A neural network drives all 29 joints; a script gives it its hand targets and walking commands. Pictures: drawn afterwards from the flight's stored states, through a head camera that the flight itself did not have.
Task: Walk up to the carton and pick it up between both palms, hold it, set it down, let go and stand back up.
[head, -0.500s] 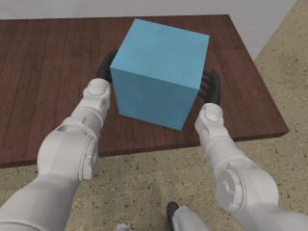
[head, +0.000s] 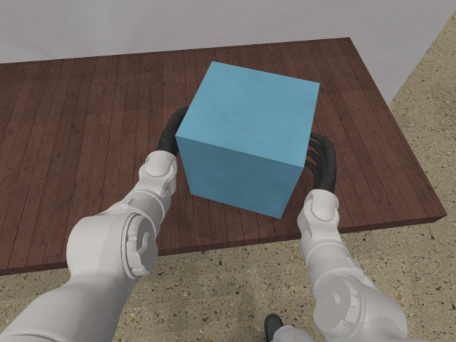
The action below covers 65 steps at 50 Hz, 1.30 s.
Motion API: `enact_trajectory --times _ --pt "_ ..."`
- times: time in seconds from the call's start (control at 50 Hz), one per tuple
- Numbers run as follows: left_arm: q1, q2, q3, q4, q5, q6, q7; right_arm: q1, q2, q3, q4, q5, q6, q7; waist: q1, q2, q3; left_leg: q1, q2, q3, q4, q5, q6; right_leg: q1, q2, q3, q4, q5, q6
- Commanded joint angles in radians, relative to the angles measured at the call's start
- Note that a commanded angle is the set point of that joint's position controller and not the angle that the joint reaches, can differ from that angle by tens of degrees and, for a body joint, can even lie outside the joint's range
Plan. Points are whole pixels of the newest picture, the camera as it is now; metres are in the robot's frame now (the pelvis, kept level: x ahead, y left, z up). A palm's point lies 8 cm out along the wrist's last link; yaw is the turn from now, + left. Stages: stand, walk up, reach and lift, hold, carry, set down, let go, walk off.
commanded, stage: reach and lift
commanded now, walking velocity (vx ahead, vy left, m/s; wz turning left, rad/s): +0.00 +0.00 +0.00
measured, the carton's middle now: (248, 144) +0.45 -0.08 +0.03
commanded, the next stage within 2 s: none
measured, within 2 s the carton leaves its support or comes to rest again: leaves its support in 1.98 s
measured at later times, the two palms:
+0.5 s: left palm (170, 149) +0.46 +0.07 +0.03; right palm (322, 181) +0.36 -0.19 +0.01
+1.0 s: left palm (170, 149) +0.46 +0.07 +0.03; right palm (321, 183) +0.36 -0.19 +0.01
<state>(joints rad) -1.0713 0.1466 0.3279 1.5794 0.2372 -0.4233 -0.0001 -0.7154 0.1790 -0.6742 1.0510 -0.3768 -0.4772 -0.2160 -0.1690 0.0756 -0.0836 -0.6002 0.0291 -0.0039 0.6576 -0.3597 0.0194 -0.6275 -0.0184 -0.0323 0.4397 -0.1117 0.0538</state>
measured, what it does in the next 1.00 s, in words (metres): stands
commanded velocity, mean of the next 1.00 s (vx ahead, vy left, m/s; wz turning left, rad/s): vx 0.00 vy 0.00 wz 0.00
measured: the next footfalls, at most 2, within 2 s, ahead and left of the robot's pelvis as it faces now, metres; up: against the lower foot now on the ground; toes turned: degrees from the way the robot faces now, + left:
none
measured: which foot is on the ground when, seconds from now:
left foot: down 0.00-1.00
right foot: down 0.00-1.00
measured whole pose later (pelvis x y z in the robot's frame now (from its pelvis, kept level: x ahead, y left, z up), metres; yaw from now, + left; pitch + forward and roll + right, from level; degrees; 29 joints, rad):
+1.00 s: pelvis +0.00 -0.02 +0.01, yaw +2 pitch +19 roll -2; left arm -1.03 0.13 0.35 1.47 0.34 -0.45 0.00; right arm -0.69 0.20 -0.70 1.12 -0.40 -0.65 -0.30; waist -0.15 0.03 -0.06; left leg -0.54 0.03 -0.03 0.46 -0.24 -0.01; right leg -0.55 -0.02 -0.08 0.24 -0.01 0.02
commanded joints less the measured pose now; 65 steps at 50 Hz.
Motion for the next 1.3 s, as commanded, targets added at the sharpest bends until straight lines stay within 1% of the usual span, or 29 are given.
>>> enact_trajectory --times 0.0,0.08,0.18,0.22,0.24,0.3,0.38,0.4,0.42,0.46,0.5,0.54,0.6,0.62,0.68,0.72,0.74,0.82,0.84,0.9,0.92,0.98,1.0,1.04,1.14,1.18,1.22,1.26,1.28 --pt "-0.41 -0.569 -0.128 -0.019 0.094 -0.039 -0.169 -0.454 0.545 0.41 0.138 -0.121 0.0 0.185 -0.024 0.051 -0.634 0.184 -0.043 0.038 -0.1 0.603 -0.142 0.533 0.055 -0.062 0.053 0.435 -0.069" --pt "-0.43 -0.56 -0.134 -0.009 0.105 -0.043 -0.181 -0.481 0.54 0.398 0.106 -0.119 -0.03 0.167 -0.032 0.042 -0.61 0.183 -0.041 0.044 -0.106 0.621 -0.142 0.532 0.057 -0.065 0.032 0.468 -0.072" --pt "-0.43 -0.546 -0.101 -0.015 0.131 -0.029 -0.17 -0.494 0.513 0.384 0.13 -0.097 -0.057 0.156 -0.001 0.085 -0.589 0.216 -0.042 0.048 -0.099 0.67 -0.144 0.493 0.061 -0.081 0.016 0.467 -0.075" --pt "-0.437 -0.516 -0.097 -0.019 0.14 -0.032 -0.175 -0.483 0.525 0.374 0.134 -0.119 -0.058 0.144 0.003 0.029 -0.586 0.163 -0.044 0.066 -0.119 0.576 -0.13 0.541 0.051 -0.064 0.003 0.458 -0.071" --pt "-0.456 -0.539 -0.1 -0.037 0.151 -0.029 -0.171 -0.529 0.511 0.372 0.114 -0.13 -0.057 0.147 -0.003 0.066 -0.601 0.163 -0.043 0.053 -0.116 0.557 -0.128 0.517 0.056 -0.077 0.023 0.415 -0.067" --pt "-0.45 -0.534 -0.1 -0.018 0.171 -0.007 -0.169 -0.483 0.522 0.346 0.155 -0.133 -0.049 0.141 -0.014 0.058 -0.593 0.199 -0.042 0.058 -0.135 0.528 -0.13 0.51 0.047 -0.08 -0.013 0.407 -0.073" --pt "-0.394 -0.569 -0.109 -0.032 0.193 0.018 -0.168 -0.467 0.521 0.302 0.148 -0.149 -0.056 0.138 0.009 0.121 -0.605 0.278 -0.034 0.071 -0.142 0.559 -0.142 0.461 0.051 -0.088 -0.052 0.351 -0.084" --pt "-0.425 -0.579 -0.11 -0.046 0.198 0.02 -0.163 -0.504 0.508 0.28 0.139 -0.16 -0.054 0.133 -0.01 0.126 -0.583 0.247 -0.027 0.06 -0.138 0.531 -0.147 0.446 0.057 -0.099 -0.057 0.322 -0.095" --pt "-0.417 -0.575 -0.109 -0.054 0.187 0.014 -0.157 -0.476 0.494 0.29 0.15 -0.169 -0.058 0.129 0.009 0.105 -0.612 0.265 -0.024 0.063 -0.138 0.529 -0.146 0.465 0.047 -0.084 -0.045 0.339 -0.096" --pt "-0.406 -0.592 -0.115 -0.052 0.191 0.022 -0.156 -0.478 0.514 0.279 0.134 -0.167 -0.055 0.126 -0.02 0.123 -0.641 0.251 -0.034 0.066 -0.158 0.498 -0.141 0.489 0.047 -0.098 -0.056 0.364 -0.087" --pt "-0.38 -0.581 -0.114 -0.045 0.181 0.027 -0.163 -0.45 0.53 0.289 0.134 -0.171 -0.053 0.122 -0.017 0.086 -0.628 0.24 -0.034 0.073 -0.155 0.491 -0.133 0.502 0.039 -0.084 -0.065 0.355 -0.096" --pt "-0.342 -0.606 -0.1 -0.054 0.213 0.022 -0.16 -0.428 0.554 0.291 0.158 -0.174 -0.065 0.119 -0.002 0.112 -0.639 0.248 -0.04 0.073 -0.161 0.544 -0.142 0.534 0.04 -0.082 -0.061 0.423 -0.097" --pt "-0.377 -0.612 -0.112 -0.054 0.189 0.018 -0.164 -0.468 0.568 0.27 0.118 -0.19 -0.071 0.12 -0.044 0.098 -0.643 0.219 -0.04 0.072 -0.191 0.467 -0.132 0.538 0.036 -0.093 -0.081 0.39 -0.084" --pt "-0.358 -0.601 -0.09 -0.043 0.212 0.019 -0.166 -0.44 0.556 0.295 0.13 -0.187 -0.069 0.121 0.005 0.079 -0.617 0.182 -0.044 0.081 -0.178 0.466 -0.124 0.558 0.029 -0.069 -0.07 0.409 -0.089" --pt "-0.38 -0.609 -0.101 -0.074 0.192 0.008 -0.163 -0.47 0.536 0.296 0.118 -0.2 -0.08 0.122 -0.024 0.084 -0.639 0.196 -0.04 0.068 -0.195 0.447 -0.119 0.528 0.023 -0.092 -0.071 0.389 -0.078" --pt "-0.386 -0.62 -0.127 -0.091 0.199 -0.019 -0.161 -0.431 0.558 0.294 0.133 -0.213 -0.107 0.117 -0.046 0.071 -0.686 0.235 -0.043 0.069 -0.201 0.528 -0.128 0.573 0.036 -0.091 -0.08 0.481 -0.072" --pt "-0.382 -0.616 -0.114 -0.095 0.198 -0.032 -0.158 -0.445 0.55 0.31 0.134 -0.204 -0.117 0.119 -0.014 0.069 -0.669 0.237 -0.037 0.064 -0.187 0.567 -0.126 0.588 0.031 -0.08 -0.065 0.502 -0.074" --pt "-0.39 -0.61 -0.11 -0.082 0.201 -0.052 -0.157 -0.475 0.552 0.33 0.144 -0.209 -0.156 0.105 0.001 0.03 -0.686 0.184 -0.048 0.069 -0.212 0.539 -0.11 0.661 0.023 -0.069 -0.066 0.552 -0.067" --pt "-0.407 -0.615 -0.115 -0.079 0.195 -0.056 -0.156 -0.474 0.566 0.323 0.145 -0.204 -0.167 0.107 -0.021 0.038 -0.683 0.182 -0.05 0.071 -0.205 0.558 -0.122 0.637 0.031 -0.086 -0.071 0.535 -0.062" --pt "-0.404 -0.632 -0.108 -0.097 0.218 -0.069 -0.141 -0.506 0.559 0.316 0.151 -0.214 -0.188 0.108 -0.01 0.042 -0.705 0.205 -0.044 0.068 -0.207 0.588 -0.125 0.615 0.034 -0.093 -0.092 0.529 -0.071" --pt "-0.398 -0.618 -0.112 -0.1 0.214 -0.074 -0.142 -0.498 0.564 0.35 0.15 -0.196 -0.191 0.11 0.019 0.034 -0.712 0.217 -0.047 0.074 -0.2 0.581 -0.118 0.613 0.033 -0.09 -0.079 0.536 -0.07" --pt "-0.396 -0.615 -0.112 -0.123 0.212 -0.076 -0.142 -0.484 0.558 0.335 0.169 -0.198 -0.21 0.1 -0.023 0.031 -0.7 0.237 -0.051 0.068 -0.203 0.629 -0.127 0.612 0.04 -0.108 -0.09 0.565 -0.067" --pt "-0.415 -0.621 -0.128 -0.153 0.201 -0.091 -0.136 -0.497 0.526 0.348 0.195 -0.2 -0.216 0.102 0.019 0.047 -0.719 0.246 -0.04 0.058 -0.203 0.67 -0.118 0.605 0.051 -0.102 -0.081 0.586 -0.062" --pt "-0.416 -0.623 -0.148 -0.123 0.207 -0.087 -0.137 -0.482 0.531 0.322 0.244 -0.203 -0.224 0.096 -0.031 0.068 -0.694 0.268 -0.037 0.063 -0.196 0.672 -0.139 0.59 0.049 -0.121 -0.094 0.565 -0.076" --pt "-0.384 -0.632 -0.177 -0.123 0.182 -0.107 -0.116 -0.505 0.492 0.357 0.229 -0.165 -0.264 0.104 0.025 0.077 -0.762 0.265 -0.038 0.059 -0.181 0.702 -0.14 0.578 0.053 -0.098 -0.1 0.564 -0.084" --pt "-0.399 -0.634 -0.189 -0.089 0.177 -0.105 -0.117 -0.518 0.506 0.353 0.266 -0.152 -0.265 0.093 -0.007 0.082 -0.746 0.243 -0.041 0.062 -0.171 0.696 -0.14 0.582 0.059 -0.107 -0.084 0.57 -0.077" --pt "-0.406 -0.639 -0.203 -0.115 0.144 -0.104 -0.117 -0.512 0.48 0.348 0.266 -0.137 -0.268 0.095 -0.017 0.094 -0.729 0.273 -0.044 0.059 -0.18 0.68 -0.14 0.55 0.062 -0.114 -0.112 0.538 -0.083" --pt "-0.42 -0.634 -0.218 -0.13 0.146 -0.106 -0.112 -0.556 0.472 0.363 0.257 -0.121 -0.272 0.095 0.009 0.115 -0.762 0.258 -0.037 0.057 -0.165 0.693 -0.148 0.533 0.067 -0.115 -0.096 0.518 -0.086" --pt "-0.435 -0.62 -0.234 -0.118 0.135 -0.099 -0.109 -0.538 0.446 0.355 0.261 -0.115 -0.264 0.09 -0.015 0.137 -0.757 0.28 -0.046 0.045 -0.166 0.675 -0.145 0.499 0.062 -0.124 -0.103 0.497 -0.081"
